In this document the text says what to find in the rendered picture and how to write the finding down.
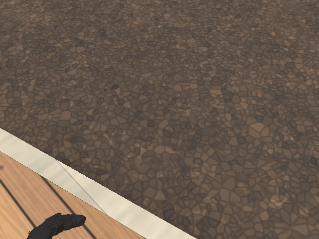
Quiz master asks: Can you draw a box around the left robot hand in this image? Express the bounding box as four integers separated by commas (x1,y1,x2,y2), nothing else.
27,212,86,239

